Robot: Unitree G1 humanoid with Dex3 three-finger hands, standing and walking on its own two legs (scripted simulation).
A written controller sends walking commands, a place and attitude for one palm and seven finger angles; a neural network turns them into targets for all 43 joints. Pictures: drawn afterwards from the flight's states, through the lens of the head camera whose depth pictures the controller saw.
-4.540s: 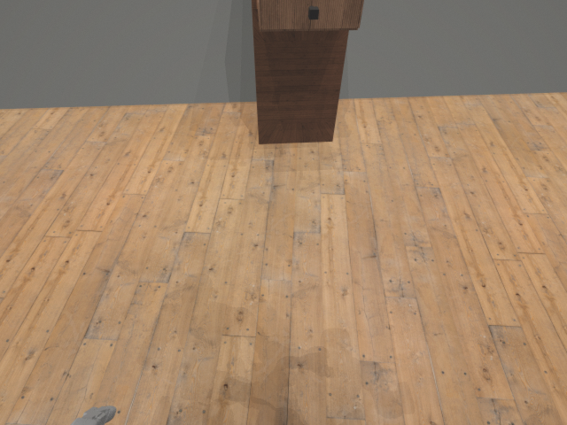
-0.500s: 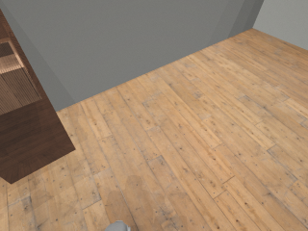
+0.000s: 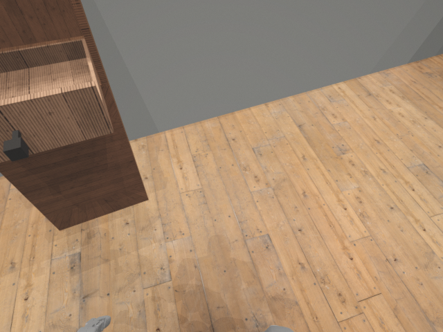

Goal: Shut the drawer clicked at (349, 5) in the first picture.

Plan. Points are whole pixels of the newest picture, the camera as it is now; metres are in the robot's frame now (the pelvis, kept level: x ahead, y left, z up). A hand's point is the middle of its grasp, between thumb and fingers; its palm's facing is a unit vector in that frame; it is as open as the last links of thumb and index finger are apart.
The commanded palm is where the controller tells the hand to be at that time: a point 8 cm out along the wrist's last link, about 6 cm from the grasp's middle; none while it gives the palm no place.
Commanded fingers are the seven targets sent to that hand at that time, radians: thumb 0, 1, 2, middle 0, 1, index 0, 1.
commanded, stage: turn to face it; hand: left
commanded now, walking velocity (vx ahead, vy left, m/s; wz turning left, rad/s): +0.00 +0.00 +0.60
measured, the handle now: (16, 143) +0.47 +0.47 +0.03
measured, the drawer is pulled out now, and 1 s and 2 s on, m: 0.24 0.24 0.24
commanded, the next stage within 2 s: take the last steps up to it in 0.50 s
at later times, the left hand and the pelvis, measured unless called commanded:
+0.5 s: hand out of the picture -0.04 +0.15 -0.16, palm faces +0.33 -0.91 -0.25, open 7.4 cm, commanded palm none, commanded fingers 0.00 0.90 0.90 -0.20 -0.30 -0.20 -0.30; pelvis -0.01 -0.05 +0.00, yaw +18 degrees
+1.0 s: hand out of the picture -0.02 +0.19 -0.17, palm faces +0.41 -0.88 -0.22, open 7.4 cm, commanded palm none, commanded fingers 0.00 0.90 0.90 -0.20 -0.30 -0.20 -0.30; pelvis +0.01 -0.01 -0.01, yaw +24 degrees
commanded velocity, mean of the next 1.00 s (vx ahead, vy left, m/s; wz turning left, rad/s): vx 0.13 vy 0.01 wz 0.27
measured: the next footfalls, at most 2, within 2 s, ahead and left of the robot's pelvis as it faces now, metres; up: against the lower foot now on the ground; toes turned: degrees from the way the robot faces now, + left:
right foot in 0.14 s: +0.05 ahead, -0.16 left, +0.00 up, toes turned +4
left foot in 0.58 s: -0.04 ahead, +0.09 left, +0.00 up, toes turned +24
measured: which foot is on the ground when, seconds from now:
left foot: down 0.00-0.14, up 0.16-0.56, down 0.58-0.98, up 1.00-1.00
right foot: up 0.00-0.12, down 0.14-0.58, up 0.60-0.96, down 0.98-1.00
